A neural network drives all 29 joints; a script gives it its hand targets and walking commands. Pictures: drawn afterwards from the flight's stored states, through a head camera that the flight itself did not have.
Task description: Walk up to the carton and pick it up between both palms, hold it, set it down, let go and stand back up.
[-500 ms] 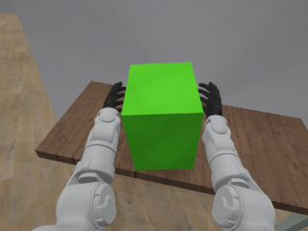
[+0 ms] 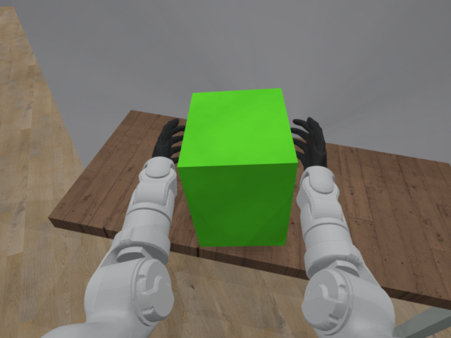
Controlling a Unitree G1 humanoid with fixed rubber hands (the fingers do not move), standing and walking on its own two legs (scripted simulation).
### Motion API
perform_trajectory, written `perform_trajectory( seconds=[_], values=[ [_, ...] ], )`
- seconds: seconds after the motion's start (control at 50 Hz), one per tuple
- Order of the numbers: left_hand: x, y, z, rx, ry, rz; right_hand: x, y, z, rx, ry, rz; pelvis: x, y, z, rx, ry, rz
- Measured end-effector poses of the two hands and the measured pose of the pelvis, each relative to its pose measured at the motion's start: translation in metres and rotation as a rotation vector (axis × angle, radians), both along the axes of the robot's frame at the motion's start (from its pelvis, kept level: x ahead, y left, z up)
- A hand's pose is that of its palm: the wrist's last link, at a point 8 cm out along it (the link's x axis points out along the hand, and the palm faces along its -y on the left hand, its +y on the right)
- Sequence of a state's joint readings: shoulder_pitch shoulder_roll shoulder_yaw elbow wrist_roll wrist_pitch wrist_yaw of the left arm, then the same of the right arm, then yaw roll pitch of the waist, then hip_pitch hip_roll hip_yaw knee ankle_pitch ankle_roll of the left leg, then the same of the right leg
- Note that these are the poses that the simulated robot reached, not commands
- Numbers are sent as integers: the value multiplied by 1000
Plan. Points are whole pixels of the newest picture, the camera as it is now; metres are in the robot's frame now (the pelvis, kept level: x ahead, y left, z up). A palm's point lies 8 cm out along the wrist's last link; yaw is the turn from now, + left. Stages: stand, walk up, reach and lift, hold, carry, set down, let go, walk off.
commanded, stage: set down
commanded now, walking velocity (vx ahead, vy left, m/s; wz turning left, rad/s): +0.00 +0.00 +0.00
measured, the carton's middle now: (239, 169) +0.45 -0.05 +0.07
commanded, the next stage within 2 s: none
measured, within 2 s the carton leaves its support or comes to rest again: rests again in 0.74 s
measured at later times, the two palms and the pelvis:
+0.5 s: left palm (169, 164) +0.44 +0.10 +0.09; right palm (310, 168) +0.41 -0.17 +0.11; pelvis +0.01 +0.00 +0.00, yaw -2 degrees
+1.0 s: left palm (172, 166) +0.43 +0.09 +0.09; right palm (312, 179) +0.40 -0.18 +0.10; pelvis +0.00 +0.00 +0.00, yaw -2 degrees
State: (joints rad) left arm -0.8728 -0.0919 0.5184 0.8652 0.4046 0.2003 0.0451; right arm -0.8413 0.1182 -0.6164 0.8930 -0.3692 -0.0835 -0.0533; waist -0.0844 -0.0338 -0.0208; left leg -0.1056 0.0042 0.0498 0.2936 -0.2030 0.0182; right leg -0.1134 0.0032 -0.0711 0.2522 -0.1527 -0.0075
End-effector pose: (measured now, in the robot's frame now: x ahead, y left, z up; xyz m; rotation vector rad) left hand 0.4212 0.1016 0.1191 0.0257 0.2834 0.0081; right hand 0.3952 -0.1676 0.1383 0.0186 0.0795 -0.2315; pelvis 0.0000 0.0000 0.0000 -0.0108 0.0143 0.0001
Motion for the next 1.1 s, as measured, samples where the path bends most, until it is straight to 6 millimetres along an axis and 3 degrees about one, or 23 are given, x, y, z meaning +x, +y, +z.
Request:
perform_trajectory(
  seconds=[0.42, 0.58, 0.84, 1.1],
  values=[
    [18, -8, -29, 0, 28, -20, 11, -8, -28, -30, 47, -23, 12, 4, -2, -7, 84, -31],
    [18, -5, -30, 10, 18, -14, 15, -5, -28, -31, 40, -14, 11, 5, -2, -8, 97, -36],
    [14, -11, -31, -1, 11, -25, 0, -11, -42, -8, 57, -25, 3, 5, -1, 1, 71, -37],
    [14, -11, -32, -9, 4, -24, 0, -11, -41, -25, 59, -22, 2, 4, -1, 4, 67, -40]
  ],
)
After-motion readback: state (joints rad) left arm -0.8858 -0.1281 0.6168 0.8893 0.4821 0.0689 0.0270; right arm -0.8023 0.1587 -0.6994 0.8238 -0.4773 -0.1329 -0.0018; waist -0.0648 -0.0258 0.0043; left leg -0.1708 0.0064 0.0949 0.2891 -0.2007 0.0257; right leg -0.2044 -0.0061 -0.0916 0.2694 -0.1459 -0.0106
